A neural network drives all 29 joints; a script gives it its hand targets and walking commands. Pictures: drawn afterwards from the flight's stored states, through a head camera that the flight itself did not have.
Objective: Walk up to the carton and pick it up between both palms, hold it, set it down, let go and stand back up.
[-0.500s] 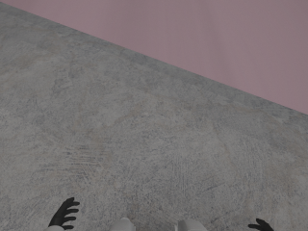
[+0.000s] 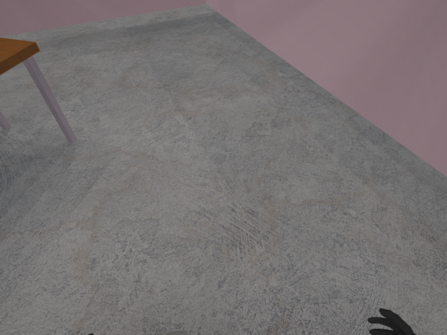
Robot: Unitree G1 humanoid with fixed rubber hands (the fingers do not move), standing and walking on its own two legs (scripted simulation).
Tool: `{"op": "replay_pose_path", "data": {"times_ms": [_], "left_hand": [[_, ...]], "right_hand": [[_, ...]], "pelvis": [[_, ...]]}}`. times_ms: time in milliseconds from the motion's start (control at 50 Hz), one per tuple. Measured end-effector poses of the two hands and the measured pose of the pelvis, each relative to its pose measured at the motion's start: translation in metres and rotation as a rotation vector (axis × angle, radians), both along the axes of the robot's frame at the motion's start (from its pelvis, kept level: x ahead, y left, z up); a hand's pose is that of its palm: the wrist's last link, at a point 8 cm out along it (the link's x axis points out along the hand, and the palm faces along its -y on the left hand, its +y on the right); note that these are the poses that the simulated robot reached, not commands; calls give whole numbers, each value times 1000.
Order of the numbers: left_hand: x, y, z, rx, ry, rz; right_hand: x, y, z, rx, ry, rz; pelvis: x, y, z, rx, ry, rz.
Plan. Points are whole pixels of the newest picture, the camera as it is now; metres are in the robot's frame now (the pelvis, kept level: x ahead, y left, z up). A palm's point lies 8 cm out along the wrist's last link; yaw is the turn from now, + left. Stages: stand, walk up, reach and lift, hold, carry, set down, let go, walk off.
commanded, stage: walk up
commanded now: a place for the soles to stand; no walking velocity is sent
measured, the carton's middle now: out of the picture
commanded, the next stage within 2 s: none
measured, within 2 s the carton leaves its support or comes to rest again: neither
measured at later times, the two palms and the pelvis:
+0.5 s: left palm out of the picture +0.02 +0.40 -0.11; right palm (284, 295) +0.24 -0.08 -0.11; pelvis +0.06 +0.12 +0.00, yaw +28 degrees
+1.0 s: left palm out of the picture -0.07 +0.55 -0.13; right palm (140, 232) +0.36 +0.24 -0.10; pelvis +0.10 +0.32 -0.01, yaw +57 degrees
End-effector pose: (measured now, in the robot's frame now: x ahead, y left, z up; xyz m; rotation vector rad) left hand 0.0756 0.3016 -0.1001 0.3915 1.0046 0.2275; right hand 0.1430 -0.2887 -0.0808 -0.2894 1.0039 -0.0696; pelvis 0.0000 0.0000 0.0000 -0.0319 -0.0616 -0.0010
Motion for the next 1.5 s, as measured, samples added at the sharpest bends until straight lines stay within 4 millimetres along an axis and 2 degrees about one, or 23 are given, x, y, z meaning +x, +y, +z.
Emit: {"op": "replay_pose_path", "data": {"times_ms": [60, 120, 220, 320, 380, 420, 520, 620, 700, 780, 820, 860, 880, 920, 1000, 1060, 1120, 1180, 1260, 1360, 1440, 1500], "left_hand": [[-24, 36, -22, -27, 63, 56], [-36, 57, -37, -83, 109, 96], [-23, 64, -31, -160, 18, 133], [-23, 70, -22, -169, -25, 203], [-26, 76, -16, -151, -52, 263], [-31, 82, -14, -125, -75, 309], [-70, 100, -2, -52, -74, 485], [-114, 118, 9, -23, -68, 644], [-148, 132, 9, -24, -33, 742], [-180, 153, -5, -57, 24, 839], [-194, 166, -17, -84, 58, 880], [-204, 180, -33, -121, 92, 900], [-204, 188, -37, -142, 91, 908], [-192, 207, -39, -167, 43, 918], [-147, 244, -28, -168, -99, 908], [-116, 265, -18, -163, -161, 906], [-94, 282, -12, -141, -201, 923], [-93, 292, -13, -89, -218, 989], [-125, 286, -11, -62, -143, 1157], [-163, 262, -1, -110, -15, 1320], [-182, 250, -3, -195, 79, 1411], [-191, 256, -14, -258, 127, 1454]], "right_hand": [[25, 39, 1, -29, -50, 43], [24, 74, 1, -40, -44, 41], [0, 105, -1, -75, 91, 69], [8, 132, -8, -50, 138, 139], [28, 150, -17, -29, 148, 203], [49, 163, -26, -14, 143, 257], [111, 216, -30, 0, 109, 463], [169, 280, -21, 2, 75, 643], [208, 348, -8, 21, 20, 751], [236, 433, 0, 40, -50, 859], [245, 476, -1, 39, -93, 901], [247, 511, -6, 36, -129, 909], [245, 523, -10, 37, -130, 900], [237, 534, -15, 17, -95, 876], [219, 533, -22, -52, 16, 856], [214, 535, -28, -67, 83, 859], [219, 545, -39, -68, 139, 878], [236, 573, -56, -70, 173, 947], [265, 644, -57, -50, 144, 1098], [294, 760, -36, 11, 52, 1261], [294, 863, -18, 80, -25, 1375], [282, 935, -12, 122, -77, 1448]], "pelvis": [[4, 31, -10, -4, 2, 48], [6, 49, -11, 11, 3, 103], [14, 73, 0, 10, 27, 205], [27, 92, 2, 13, 38, 301], [39, 101, 0, 21, 39, 356], [49, 107, -5, 29, 41, 384], [60, 125, -4, 1, 42, 514], [66, 151, 3, -16, 30, 643], [73, 181, 6, -10, 20, 735], [78, 224, 1, -10, 21, 817], [79, 251, -7, -14, 26, 849], [79, 274, -17, 2, 36, 890], [80, 282, -20, 4, 42, 910], [86, 297, -20, 11, 54, 946], [99, 324, -11, 28, 66, 999], [112, 345, -8, 33, 65, 1030], [128, 365, -10, 36, 53, 1065], [146, 389, -20, 28, 36, 1116], [157, 420, -17, 31, 20, 1196], [161, 463, -3, 21, 10, 1280], [160, 502, 3, 15, 15, 1334], [156, 537, -3, 10, 22, 1368]]}}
